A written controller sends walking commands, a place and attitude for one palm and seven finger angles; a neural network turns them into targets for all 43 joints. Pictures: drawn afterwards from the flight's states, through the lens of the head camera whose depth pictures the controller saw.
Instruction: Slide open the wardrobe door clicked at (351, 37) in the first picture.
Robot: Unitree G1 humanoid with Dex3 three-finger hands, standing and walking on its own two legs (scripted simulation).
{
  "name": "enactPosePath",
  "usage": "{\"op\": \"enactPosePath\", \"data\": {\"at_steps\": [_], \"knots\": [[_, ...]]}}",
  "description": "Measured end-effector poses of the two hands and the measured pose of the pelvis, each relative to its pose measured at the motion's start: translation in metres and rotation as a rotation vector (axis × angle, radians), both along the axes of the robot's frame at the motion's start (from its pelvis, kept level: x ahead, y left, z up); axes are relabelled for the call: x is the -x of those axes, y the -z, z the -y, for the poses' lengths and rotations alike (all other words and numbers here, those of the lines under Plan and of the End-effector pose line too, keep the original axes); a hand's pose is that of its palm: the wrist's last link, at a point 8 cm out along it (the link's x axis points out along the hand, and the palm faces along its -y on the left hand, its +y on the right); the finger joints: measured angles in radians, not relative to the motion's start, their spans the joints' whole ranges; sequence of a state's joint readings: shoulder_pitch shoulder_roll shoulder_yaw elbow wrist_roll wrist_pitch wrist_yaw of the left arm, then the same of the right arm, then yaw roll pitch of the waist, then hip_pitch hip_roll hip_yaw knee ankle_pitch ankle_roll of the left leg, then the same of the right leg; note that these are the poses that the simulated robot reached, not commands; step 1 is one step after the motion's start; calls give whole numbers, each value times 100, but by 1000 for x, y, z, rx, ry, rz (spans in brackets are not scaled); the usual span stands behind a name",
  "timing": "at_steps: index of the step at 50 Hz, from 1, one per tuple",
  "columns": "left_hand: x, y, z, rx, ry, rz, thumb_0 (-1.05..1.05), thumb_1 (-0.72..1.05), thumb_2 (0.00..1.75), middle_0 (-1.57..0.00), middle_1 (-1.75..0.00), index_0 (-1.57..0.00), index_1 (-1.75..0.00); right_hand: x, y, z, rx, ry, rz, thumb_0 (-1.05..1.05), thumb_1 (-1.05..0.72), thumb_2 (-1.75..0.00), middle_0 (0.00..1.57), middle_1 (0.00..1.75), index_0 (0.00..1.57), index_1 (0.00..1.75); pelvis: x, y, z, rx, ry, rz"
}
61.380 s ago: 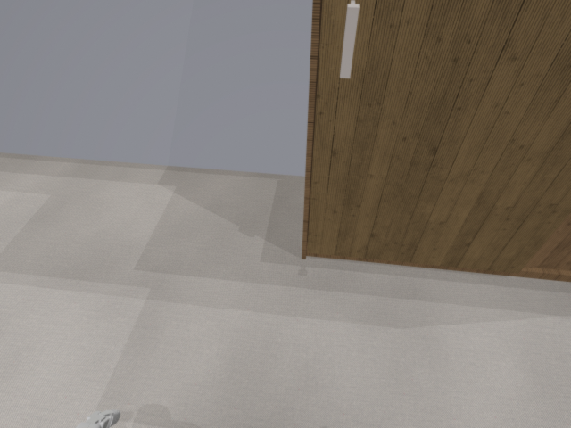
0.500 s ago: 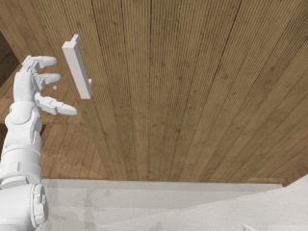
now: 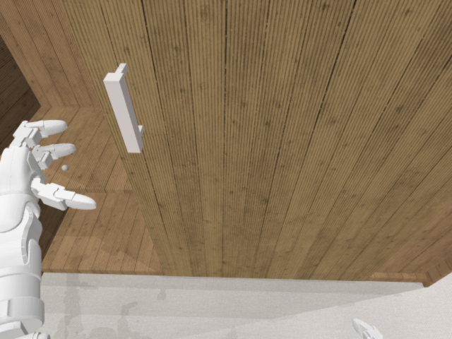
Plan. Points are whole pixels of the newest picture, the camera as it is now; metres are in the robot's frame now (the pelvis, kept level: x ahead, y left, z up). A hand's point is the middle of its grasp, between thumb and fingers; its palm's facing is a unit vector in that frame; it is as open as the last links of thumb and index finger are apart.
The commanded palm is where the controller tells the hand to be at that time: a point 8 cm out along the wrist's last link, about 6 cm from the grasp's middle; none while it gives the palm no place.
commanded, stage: slip the hand off the handle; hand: left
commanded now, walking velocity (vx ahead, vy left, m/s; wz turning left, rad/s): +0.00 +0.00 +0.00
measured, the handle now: (129, 109) +0.46 +0.22 +0.18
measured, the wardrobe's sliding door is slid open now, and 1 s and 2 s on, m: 0.56 0.56 0.56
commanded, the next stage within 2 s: draw the hand back to the body in 0.32 s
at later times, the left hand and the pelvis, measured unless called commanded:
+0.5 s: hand (49, 197) +0.28 +0.29 +0.14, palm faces +0.28 -0.96 -0.07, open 14.7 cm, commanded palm +0.24 +0.33 +0.15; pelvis -0.01 -0.01 +0.00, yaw +2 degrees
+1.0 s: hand (34, 228) +0.22 +0.27 +0.16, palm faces +0.20 -0.97 -0.12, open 14.4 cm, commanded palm +0.18 +0.31 +0.17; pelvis -0.02 -0.01 +0.01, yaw +2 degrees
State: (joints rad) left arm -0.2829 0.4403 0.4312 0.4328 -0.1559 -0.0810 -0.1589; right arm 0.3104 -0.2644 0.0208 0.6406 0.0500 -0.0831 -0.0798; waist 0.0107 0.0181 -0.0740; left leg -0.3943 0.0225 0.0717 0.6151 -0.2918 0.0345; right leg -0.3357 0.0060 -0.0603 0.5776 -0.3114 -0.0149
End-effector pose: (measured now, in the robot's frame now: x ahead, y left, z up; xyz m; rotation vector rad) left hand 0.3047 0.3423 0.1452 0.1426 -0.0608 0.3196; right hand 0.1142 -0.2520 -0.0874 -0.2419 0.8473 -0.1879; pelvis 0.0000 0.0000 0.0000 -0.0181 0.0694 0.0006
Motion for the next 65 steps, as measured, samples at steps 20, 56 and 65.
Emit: {"op": "enactPosePath", "data": {"at_steps": [20,56,65], "knots": [[54,-2,11,-6,11,-1,-1,-55,20,-25,-115,-25,-116,-43,-19,-22,-29,-107,185,1,-91,-89,20,30,20,30,12,-2,5,-3,-23,46],[131,-19,21,-109,-115,31,-1,-33,31,-24,-102,-24,-102,-60,-36,-35,-38,-192,281,1,-91,-89,20,30,20,30,19,-10,7,-4,-29,119],[144,-27,29,-208,-192,47,0,-2,45,-23,-84,-23,-85,-57,-23,-37,-37,-178,183,1,-91,-89,20,30,20,30,3,-14,1,-12,-21,131]]}}
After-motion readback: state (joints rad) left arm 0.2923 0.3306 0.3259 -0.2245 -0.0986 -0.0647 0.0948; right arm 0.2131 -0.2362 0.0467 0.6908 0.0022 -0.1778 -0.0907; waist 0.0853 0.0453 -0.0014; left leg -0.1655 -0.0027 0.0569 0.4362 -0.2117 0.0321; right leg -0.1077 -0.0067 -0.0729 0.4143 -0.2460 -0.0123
